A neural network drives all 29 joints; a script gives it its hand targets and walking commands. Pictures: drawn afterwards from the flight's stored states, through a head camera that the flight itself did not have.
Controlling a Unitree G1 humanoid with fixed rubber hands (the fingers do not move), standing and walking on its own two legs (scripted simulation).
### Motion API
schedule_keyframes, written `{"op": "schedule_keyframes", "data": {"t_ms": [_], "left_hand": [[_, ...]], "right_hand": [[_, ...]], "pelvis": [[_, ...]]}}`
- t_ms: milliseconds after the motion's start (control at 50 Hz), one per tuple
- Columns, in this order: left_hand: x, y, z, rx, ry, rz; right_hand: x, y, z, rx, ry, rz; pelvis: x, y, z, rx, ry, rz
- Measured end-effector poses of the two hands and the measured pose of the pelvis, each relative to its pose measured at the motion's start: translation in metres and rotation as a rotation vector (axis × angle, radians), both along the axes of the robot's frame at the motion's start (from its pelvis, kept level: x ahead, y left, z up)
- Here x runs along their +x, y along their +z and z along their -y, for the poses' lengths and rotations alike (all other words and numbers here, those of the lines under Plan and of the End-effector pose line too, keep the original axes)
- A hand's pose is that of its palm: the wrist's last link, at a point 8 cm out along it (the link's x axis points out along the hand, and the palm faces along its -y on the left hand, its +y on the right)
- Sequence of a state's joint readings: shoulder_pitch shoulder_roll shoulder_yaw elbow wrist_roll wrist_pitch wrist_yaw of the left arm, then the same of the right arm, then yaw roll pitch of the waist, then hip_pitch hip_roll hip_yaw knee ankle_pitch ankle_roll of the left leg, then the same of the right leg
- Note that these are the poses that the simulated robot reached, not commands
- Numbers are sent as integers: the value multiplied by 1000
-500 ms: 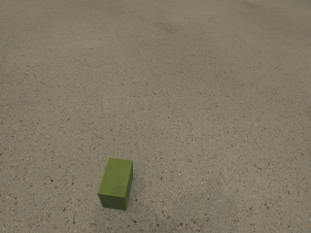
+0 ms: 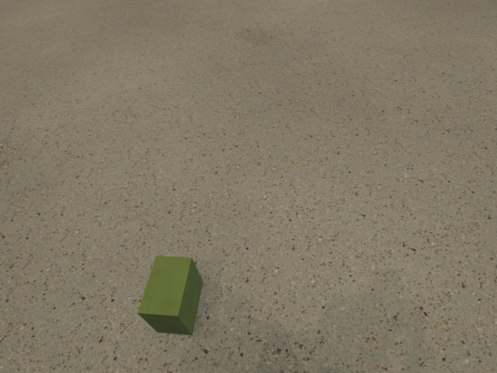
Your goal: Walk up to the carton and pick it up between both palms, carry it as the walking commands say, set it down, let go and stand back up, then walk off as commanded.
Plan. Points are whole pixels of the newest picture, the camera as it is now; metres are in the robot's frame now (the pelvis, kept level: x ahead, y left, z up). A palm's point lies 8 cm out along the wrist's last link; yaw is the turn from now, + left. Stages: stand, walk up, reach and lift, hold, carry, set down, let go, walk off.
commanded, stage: walk off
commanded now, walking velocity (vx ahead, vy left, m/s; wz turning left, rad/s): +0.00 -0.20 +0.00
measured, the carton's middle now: (174, 295) +0.52 +0.38 -0.66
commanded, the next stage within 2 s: stand in 0.74 s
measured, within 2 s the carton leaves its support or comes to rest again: neither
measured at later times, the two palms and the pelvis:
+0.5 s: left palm out of the picture +0.02 +0.12 -0.15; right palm out of the picture -0.02 -0.34 -0.13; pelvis +0.00 -0.11 +0.00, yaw -1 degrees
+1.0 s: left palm out of the picture +0.03 -0.03 -0.16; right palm out of the picture +0.09 -0.46 -0.13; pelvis +0.02 -0.24 +0.00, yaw +1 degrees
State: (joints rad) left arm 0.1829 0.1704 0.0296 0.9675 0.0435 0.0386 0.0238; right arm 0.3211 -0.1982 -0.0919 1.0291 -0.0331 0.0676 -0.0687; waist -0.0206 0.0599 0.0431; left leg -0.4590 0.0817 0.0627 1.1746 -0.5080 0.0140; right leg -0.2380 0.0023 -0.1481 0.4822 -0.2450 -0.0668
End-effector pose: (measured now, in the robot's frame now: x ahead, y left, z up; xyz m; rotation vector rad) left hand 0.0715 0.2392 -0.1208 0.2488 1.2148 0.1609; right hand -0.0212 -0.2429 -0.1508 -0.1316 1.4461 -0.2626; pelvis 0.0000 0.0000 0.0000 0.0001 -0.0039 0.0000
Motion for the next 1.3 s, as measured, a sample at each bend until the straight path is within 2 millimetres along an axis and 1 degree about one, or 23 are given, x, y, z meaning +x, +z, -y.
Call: {"op": "schedule_keyframes", "data": {"t_ms": [120,180,240,300,340,400,460,520,560,600,640,660,700,780,820,880,920,960,1000,1060,1100,1180,1300], "left_hand": [[-28,-21,40,-49,43,-45],[-47,-34,58,-83,66,-85],[-65,-47,73,-118,97,-126],[-80,-44,86,-144,98,-187],[-83,-39,92,-155,89,-209],[-79,-33,99,-148,93,-209],[-67,-29,108,-129,80,-202],[-45,-27,121,-96,47,-180],[-25,-26,132,-69,21,-151],[-5,-26,146,-32,0,-104],[9,-22,163,-12,-5,-56],[13,-19,171,-12,-5,-34],[14,-14,188,-17,5,-3],[2,-14,215,-29,29,-25],[-5,-19,228,-50,41,-40],[-14,-30,248,-84,56,-60],[-22,-37,259,-108,65,-76],[-31,-42,264,-124,88,-98],[-39,-40,269,-140,110,-120],[-51,-36,277,-154,109,-161],[-60,-33,281,-156,101,-194],[-76,-27,284,-138,103,-242],[-93,-20,285,-103,107,-297]], "right_hand": [[54,3,18,-11,59,129],[70,8,24,-22,87,174],[69,11,30,-35,95,180],[49,17,39,-44,80,134],[32,20,47,-45,58,97],[12,25,63,-47,25,52],[0,25,83,-42,9,27],[-5,20,108,-46,-7,21],[-8,13,128,-41,-29,11],[-11,2,151,-34,-45,-5],[-12,-5,175,-37,-41,-34],[-10,-6,185,-40,-39,-43],[4,-4,203,-45,-24,-30],[45,4,227,-51,33,64],[65,8,232,-53,52,111],[92,13,232,-48,85,178],[105,15,228,-42,104,212],[109,17,221,-27,116,225],[109,23,216,-8,132,222],[104,24,212,16,129,214],[99,24,215,18,109,209],[82,20,220,37,79,167],[50,12,221,65,38,82]], "pelvis": [[-6,-6,29,-27,6,-13],[-7,-9,41,-41,16,-16],[-5,-13,52,-46,25,-20],[-3,-7,61,-33,14,-17],[-1,-2,68,-33,15,-14],[2,3,82,-37,7,-15],[2,4,99,-43,-10,-14],[3,1,120,-36,-20,-10],[5,-4,137,-27,-21,-14],[9,-11,158,-10,-18,-16],[10,-14,175,-33,-4,-8],[10,-13,181,-31,1,-7],[11,-10,192,-22,7,-7],[11,-5,210,-19,9,-10],[12,-5,218,-26,11,-12],[13,-7,228,-42,16,-12],[14,-8,233,-54,23,-6],[16,-8,237,-52,28,4],[20,-2,241,-33,18,12],[23,3,244,-25,11,24],[24,5,246,-20,8,28],[26,7,248,-13,3,35],[27,9,252,-11,-2,40]]}}
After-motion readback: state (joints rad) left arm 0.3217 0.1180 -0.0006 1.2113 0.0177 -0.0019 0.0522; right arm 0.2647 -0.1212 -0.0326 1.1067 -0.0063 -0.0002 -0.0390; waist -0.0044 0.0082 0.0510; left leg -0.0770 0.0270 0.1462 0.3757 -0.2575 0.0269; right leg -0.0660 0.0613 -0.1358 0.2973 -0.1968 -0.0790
